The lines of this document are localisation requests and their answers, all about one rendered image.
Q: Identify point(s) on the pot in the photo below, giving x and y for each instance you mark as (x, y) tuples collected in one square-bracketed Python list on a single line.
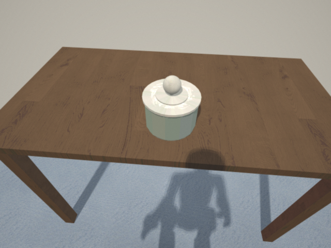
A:
[(170, 128)]

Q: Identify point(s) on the lid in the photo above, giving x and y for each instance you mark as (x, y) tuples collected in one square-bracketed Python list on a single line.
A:
[(186, 101)]

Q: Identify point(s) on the table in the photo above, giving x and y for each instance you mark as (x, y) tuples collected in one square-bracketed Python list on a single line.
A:
[(259, 115)]

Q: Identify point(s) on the knob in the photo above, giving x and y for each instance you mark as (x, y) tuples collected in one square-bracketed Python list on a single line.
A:
[(172, 84)]

